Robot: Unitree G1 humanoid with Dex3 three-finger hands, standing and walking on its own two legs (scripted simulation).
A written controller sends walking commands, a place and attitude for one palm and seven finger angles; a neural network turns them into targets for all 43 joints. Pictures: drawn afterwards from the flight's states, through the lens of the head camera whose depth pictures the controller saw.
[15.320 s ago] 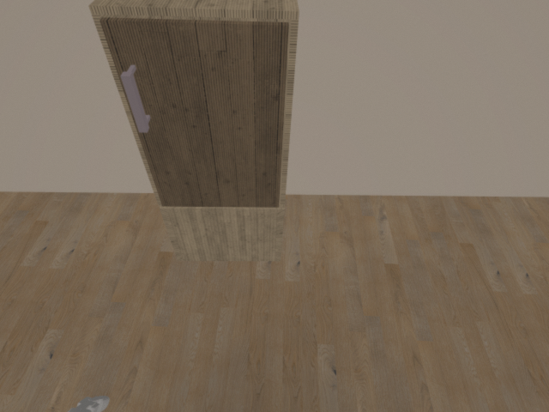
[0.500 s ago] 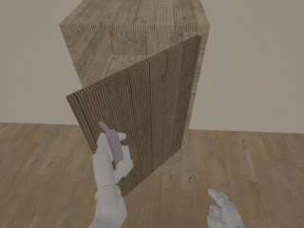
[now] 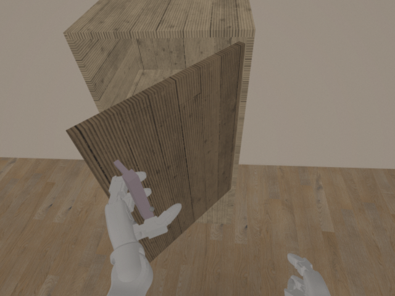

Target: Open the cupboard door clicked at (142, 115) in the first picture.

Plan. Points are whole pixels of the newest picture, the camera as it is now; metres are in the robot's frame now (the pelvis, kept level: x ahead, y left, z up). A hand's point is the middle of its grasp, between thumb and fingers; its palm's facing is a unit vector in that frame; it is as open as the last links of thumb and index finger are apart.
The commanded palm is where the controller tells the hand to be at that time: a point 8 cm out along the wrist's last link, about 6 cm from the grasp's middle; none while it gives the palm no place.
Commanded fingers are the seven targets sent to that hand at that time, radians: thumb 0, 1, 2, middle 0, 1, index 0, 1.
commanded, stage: open thumb and fingers to let go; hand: left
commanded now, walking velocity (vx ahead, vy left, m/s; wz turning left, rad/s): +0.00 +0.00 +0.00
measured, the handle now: (134, 191) +0.31 +0.14 +0.07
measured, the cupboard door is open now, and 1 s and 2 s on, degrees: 48 48 48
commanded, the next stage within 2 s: slide the hand sideways off the handle in 0.40 s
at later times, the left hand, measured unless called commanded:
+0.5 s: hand (147, 206) +0.28 +0.11 +0.07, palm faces +0.32 -0.95 +0.01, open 14.9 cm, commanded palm +0.23 +0.16 +0.06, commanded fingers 0.00 -0.50 0.30 -0.15 -0.30 -0.15 -0.30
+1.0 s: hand (133, 232) +0.23 +0.13 +0.07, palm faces -0.11 -0.99 +0.02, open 16.2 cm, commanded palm +0.20 +0.19 +0.06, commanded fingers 0.00 -0.50 0.30 -0.15 -0.30 -0.15 -0.30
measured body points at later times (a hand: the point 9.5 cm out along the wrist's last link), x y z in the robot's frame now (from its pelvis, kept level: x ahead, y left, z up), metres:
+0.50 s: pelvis +0.00 +0.03 +0.00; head +0.01 +0.01 +0.45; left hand +0.25 +0.16 +0.07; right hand +0.17 -0.19 -0.10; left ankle +0.02 +0.16 -0.70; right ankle -0.01 -0.02 -0.70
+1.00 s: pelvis -0.01 +0.08 -0.01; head +0.01 +0.08 +0.44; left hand +0.23 +0.18 +0.07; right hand +0.16 -0.13 -0.08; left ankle +0.02 +0.16 -0.70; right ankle -0.01 -0.02 -0.70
